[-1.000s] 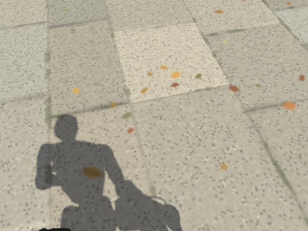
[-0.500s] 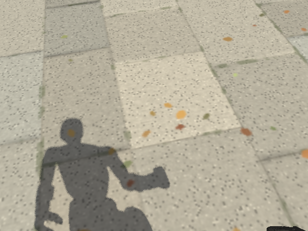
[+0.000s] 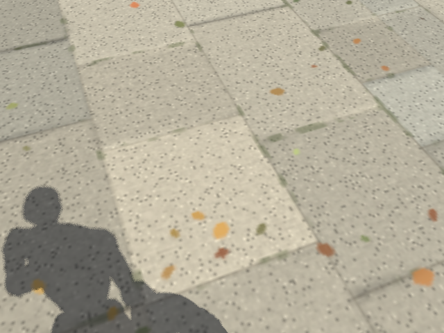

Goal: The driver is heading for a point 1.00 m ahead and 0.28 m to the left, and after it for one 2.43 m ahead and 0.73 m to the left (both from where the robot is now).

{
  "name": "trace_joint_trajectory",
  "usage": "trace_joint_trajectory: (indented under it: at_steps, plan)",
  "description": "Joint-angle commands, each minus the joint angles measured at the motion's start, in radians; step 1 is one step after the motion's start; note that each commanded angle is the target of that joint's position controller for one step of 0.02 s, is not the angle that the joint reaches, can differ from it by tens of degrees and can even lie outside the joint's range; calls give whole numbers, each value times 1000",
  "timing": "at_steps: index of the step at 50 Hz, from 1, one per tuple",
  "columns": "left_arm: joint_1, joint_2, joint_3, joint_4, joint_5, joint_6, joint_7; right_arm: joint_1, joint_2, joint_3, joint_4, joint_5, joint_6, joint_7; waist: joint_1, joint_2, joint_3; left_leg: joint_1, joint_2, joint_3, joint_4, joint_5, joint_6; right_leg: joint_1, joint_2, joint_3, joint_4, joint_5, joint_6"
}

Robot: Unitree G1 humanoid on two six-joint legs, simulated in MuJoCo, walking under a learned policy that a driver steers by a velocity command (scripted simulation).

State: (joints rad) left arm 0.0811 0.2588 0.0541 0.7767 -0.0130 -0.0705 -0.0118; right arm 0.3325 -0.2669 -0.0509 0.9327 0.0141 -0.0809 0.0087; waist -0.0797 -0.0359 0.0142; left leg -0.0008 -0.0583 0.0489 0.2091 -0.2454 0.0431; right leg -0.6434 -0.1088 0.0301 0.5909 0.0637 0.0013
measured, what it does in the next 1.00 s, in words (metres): walks ahead, turning left: right foot, then left foot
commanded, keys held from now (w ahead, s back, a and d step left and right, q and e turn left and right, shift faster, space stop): w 0.28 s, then w+q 0.72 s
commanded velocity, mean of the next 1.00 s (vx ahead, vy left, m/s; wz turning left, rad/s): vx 0.50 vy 0.00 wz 0.29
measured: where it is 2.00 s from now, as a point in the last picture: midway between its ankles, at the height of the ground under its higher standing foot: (118, 178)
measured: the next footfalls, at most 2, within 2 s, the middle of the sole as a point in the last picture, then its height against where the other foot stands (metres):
right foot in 0.12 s outside the picture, level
left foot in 0.66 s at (178, 316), level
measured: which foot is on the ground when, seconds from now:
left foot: down 0.00-0.14, up 0.16-0.64, down 0.66-1.00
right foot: up 0.00-0.10, down 0.12-0.68, up 0.70-1.00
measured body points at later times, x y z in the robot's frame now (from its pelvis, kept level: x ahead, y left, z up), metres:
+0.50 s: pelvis +0.28 -0.05 +0.00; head +0.30 -0.05 +0.45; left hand +0.29 +0.24 -0.13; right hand +0.46 -0.29 -0.11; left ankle +0.46 +0.13 -0.69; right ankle +0.21 -0.14 -0.74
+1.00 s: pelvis +0.57 +0.04 +0.00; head +0.60 +0.07 +0.45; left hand +0.68 +0.35 -0.09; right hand +0.72 -0.21 -0.11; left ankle +0.50 +0.10 -0.74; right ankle +0.80 -0.07 -0.69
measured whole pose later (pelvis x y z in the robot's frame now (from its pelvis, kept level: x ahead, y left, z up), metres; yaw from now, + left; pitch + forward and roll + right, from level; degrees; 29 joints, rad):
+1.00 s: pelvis +0.57 +0.04 +0.00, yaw +21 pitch +3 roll +0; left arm 0.05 0.29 0.05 0.75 0.01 -0.10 0.00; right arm 0.32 -0.28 -0.07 0.76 0.02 -0.04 -0.01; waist -0.06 -0.03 0.03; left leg -0.15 -0.11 -0.12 0.35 -0.23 0.08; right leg -0.65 -0.08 0.10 0.63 0.01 0.06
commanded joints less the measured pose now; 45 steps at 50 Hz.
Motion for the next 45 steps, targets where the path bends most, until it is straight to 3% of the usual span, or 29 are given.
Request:
trace_joint_trajectory:
  at_steps: [1,3,4,5,6,7,8,9,10,11,12,14,16,23,28,30,31,32,33,34,35,36,37,38,39,41,43,45]
  plan:
    - [-126,67,8,-100,-5,-23,-18,41,-177,-41,-20,7,8,-9,-1,101,55,15,301,-128,-22,307,145,1,29,-17,-65,-33,-22]
    - [-94,93,16,-99,-5,-27,-26,30,-191,-47,-17,9,19,-14,33,117,34,64,324,-135,37,411,127,58,46,-24,-89,-111,-49]
    - [-30,115,27,-83,-3,-29,-26,8,-199,-49,-21,10,24,-16,77,128,-6,68,312,-119,113,559,112,159,73,-49,-107,-134,-68]
    - [111,153,49,-38,1,-29,-21,-6,-184,-43,-26,9,29,-18,147,113,-93,35,264,-79,274,676,87,354,101,-76,-126,-118,-97]
    - [291,218,71,4,12,-27,-11,-2,-143,-24,-46,-7,29,-20,213,48,-237,-134,211,-37,541,522,52,656,-14,45,-76,-78,-153]
    - [374,322,94,25,19,-21,-7,118,-26,12,-68,-17,6,-11,165,-203,-368,-555,29,-10,932,-4,-21,1035,-258,507,-136,-212,-320]
    - [390,232,70,28,3,-17,-9,87,-87,1,-50,1,-19,-3,196,-209,-424,-699,21,-144,1077,-332,-20,1064,-293,710,-266,-354,-351]
    - [307,186,52,16,1,-18,-7,-5,-158,-18,-79,28,-34,4,191,-144,-254,-789,83,-150,1123,-281,-3,940,-256,566,-284,-387,-298]
    - [236,157,42,1,6,-17,-5,-71,-155,-16,-94,30,-39,3,168,-72,-162,-778,136,-123,1084,-189,5,795,-212,435,-303,-341,-264]
    - [176,128,33,-3,14,-17,-8,-99,-144,-19,-98,15,-35,-1,136,-28,-86,-739,169,-110,1010,-124,0,652,-174,347,-340,-264,-247]
    - [141,101,24,-7,23,-23,-10,-86,-139,-25,-92,6,-22,-3,100,-43,-60,-672,198,-119,956,-77,-3,562,-142,284,-373,-204,-232]
    - [129,108,26,1,19,-33,-13,-50,-97,-19,-81,1,2,-6,67,-52,-46,-608,208,-111,900,-37,-18,475,-124,220,-426,-139,-241]
    - [140,133,34,19,21,-42,-7,-73,-84,-16,-89,0,18,-9,60,-35,-22,-645,214,-113,836,39,-36,461,-126,144,-463,-85,-247]
    - [206,160,38,71,21,-41,18,-269,-54,-7,-153,4,13,13,131,-12,40,-649,163,-81,481,374,-34,520,-97,-78,-504,-46,-178]
    - [259,173,46,111,7,-10,24,-366,-54,-3,-222,5,13,42,159,-5,72,-719,138,-48,383,262,8,732,-163,-128,-419,79,-154]
    - [235,196,53,105,2,7,32,-342,-76,-14,-240,4,14,55,128,-32,42,-655,98,4,376,154,39,777,-173,-157,-316,354,-130]
    - [223,212,58,98,1,16,39,-292,-98,-26,-238,3,17,56,96,-54,-2,-572,61,39,386,101,57,785,-170,-174,-223,540,-116]
    - [207,217,58,91,2,27,46,-170,-132,-48,-213,4,19,55,26,-53,-70,-413,17,65,359,102,83,757,-147,-203,-55,656,-93]
    - [209,206,52,79,5,30,53,-7,-196,-82,-174,7,22,42,-49,-15,-159,-144,16,7,325,149,125,611,-106,-221,179,563,-56]
    - [283,113,20,36,34,8,44,102,-314,-115,-161,6,29,22,-30,199,-286,252,265,-421,323,131,273,209,11,-222,563,26,6]
    - [278,72,-3,19,28,-35,25,90,-300,-100,-179,13,23,25,-2,261,-406,427,411,-883,132,11,404,-54,179,-23,785,-643,28]
    - [170,151,19,-2,-14,-68,7,85,-227,-79,-181,3,20,23,-47,181,-330,391,376,-770,102,-19,341,-165,107,79,823,-596,0]
    - [111,153,16,-22,-27,-84,3,36,-187,-70,-187,2,15,20,-31,127,-214,258,336,-624,100,25,299,-184,62,61,765,-511,-21]
    - [96,146,18,-20,-8,-87,10,-32,-161,-61,-203,2,14,19,15,47,-130,92,295,-520,85,112,269,-134,23,52,664,-450,-20]
    - [99,159,29,-16,12,-77,17,-85,-130,-51,-221,-5,14,16,53,48,-86,-35,264,-449,62,200,254,-58,-4,50,586,-413,-11]
    - [128,142,32,-21,23,-51,18,-119,-131,-49,-244,-12,15,9,95,74,-64,-163,234,-406,19,276,262,25,-12,45,508,-386,14]
    - [107,117,27,-36,29,-35,22,-102,-161,-58,-246,-7,11,-3,100,79,-45,-232,213,-347,1,337,262,35,-1,24,404,-319,46]
    - [30,97,19,-62,31,-33,23,-75,-181,-66,-242,0,13,-15,76,82,-25,-266,178,-300,1,323,232,47,21,16,243,-178,65]
Keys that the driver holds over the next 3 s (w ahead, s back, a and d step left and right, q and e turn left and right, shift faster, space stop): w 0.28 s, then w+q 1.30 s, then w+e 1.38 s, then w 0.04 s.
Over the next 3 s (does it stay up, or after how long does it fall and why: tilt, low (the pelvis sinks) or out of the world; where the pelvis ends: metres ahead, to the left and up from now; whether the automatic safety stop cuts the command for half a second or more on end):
stays up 1.52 0.60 0.00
